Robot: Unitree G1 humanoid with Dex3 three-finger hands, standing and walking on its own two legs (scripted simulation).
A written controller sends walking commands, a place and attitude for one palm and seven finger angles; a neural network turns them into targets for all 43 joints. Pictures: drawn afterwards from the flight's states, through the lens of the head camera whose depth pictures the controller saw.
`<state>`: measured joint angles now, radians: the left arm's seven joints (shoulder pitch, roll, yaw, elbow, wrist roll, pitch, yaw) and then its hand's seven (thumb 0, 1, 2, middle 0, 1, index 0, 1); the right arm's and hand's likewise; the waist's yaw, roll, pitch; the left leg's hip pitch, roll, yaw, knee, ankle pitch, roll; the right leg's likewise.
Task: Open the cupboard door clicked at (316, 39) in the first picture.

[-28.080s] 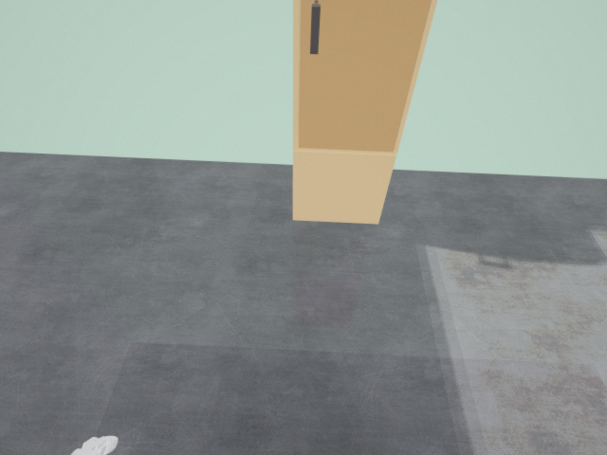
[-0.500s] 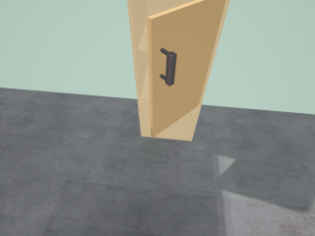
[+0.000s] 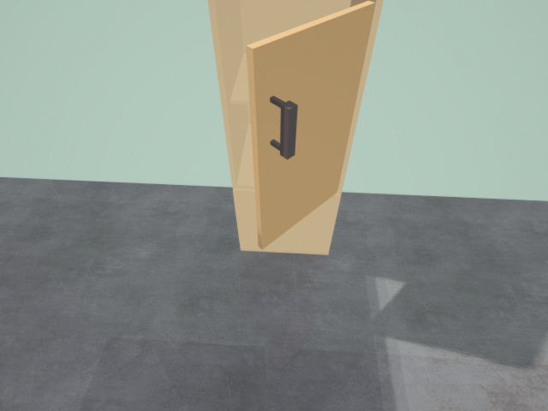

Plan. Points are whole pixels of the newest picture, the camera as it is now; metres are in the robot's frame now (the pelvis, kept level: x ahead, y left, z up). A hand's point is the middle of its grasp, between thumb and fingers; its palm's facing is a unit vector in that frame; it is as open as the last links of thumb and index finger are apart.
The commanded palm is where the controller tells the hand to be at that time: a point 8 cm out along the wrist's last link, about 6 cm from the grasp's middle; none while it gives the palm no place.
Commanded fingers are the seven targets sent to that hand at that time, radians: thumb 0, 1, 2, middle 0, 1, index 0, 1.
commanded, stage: let the arm hang, fingers relaxed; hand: left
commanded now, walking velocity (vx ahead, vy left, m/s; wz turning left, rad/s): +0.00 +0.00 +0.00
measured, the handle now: (281, 127) +0.63 +0.02 +0.08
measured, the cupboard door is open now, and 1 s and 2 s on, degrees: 47 47 47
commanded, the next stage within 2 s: look to check the result in 0.08 s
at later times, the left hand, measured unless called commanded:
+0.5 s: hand out of the picture -0.01 +0.17 -0.18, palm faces +0.05 -0.98 -0.19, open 7.4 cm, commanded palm none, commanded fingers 0.00 0.90 0.90 -0.20 -0.30 -0.20 -0.30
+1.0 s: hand out of the picture +0.02 +0.18 -0.18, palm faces -0.01 -0.98 -0.21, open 7.4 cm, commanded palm none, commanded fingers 0.00 0.90 0.90 -0.20 -0.30 -0.20 -0.30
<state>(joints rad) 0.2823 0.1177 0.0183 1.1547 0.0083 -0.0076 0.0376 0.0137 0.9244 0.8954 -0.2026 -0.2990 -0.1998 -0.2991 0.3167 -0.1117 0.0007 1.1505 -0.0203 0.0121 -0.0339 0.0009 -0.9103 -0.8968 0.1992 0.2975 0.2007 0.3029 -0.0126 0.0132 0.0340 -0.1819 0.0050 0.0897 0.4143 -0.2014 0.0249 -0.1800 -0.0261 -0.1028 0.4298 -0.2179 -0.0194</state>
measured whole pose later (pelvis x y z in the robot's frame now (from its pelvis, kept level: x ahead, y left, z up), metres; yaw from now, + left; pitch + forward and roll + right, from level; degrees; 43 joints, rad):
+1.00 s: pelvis +0.01 +0.00 -0.01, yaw -4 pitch -1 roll +0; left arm 0.26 0.15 0.06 1.10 0.02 0.03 0.02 0.00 0.91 0.90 -0.20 -0.30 -0.20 -0.30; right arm 0.23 -0.15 -0.03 1.09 -0.02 0.03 -0.04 0.00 -0.91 -0.90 0.20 0.30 0.20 0.30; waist 0.00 0.01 0.08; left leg -0.21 0.04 0.16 0.49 -0.26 0.02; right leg -0.25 0.00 -0.03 0.51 -0.25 -0.02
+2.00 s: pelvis +0.04 -0.01 -0.01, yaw -37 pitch +1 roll -2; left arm 0.12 0.27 0.09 0.89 0.02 0.06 -0.04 0.01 0.91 0.90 -0.20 -0.30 -0.19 -0.30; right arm 0.26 -0.22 -0.03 0.91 -0.03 0.02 -0.03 0.00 -0.90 -0.90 0.20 0.30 0.21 0.30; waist 0.00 0.01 0.14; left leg -0.19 0.13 0.13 0.55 -0.37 -0.05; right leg -0.41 -0.02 -0.06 0.78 -0.41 0.03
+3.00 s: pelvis +0.13 -0.20 -0.01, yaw -72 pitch +1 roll -1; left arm 0.26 0.19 0.07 1.00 0.03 -0.02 -0.03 0.01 0.91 0.90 -0.20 -0.30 -0.20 -0.30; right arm 0.18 -0.21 -0.05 0.90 -0.02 -0.02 0.01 0.01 -0.91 -0.90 0.20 0.30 0.20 0.30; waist -0.01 -0.03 0.07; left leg -0.44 0.09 0.09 0.67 -0.27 -0.07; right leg -0.16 0.01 0.01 0.49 -0.34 -0.01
